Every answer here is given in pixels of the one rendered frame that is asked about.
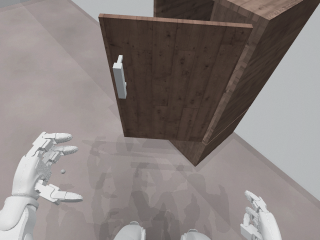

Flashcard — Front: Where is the cupboard door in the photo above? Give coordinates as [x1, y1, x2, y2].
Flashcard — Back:
[98, 13, 253, 142]

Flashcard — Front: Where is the robot left hand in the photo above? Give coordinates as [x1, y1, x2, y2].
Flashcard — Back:
[11, 132, 83, 206]

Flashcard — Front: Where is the left robot thigh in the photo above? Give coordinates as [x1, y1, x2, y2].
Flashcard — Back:
[113, 224, 146, 240]

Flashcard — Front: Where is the handle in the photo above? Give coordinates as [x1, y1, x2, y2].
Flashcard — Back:
[112, 55, 127, 99]

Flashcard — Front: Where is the right robot shin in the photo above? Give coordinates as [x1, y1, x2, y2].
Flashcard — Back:
[188, 229, 198, 233]

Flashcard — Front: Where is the robot right hand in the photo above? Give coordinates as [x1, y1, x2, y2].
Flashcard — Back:
[240, 190, 282, 240]

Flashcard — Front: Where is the left robot forearm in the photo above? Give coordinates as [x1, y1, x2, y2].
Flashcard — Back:
[0, 195, 39, 240]

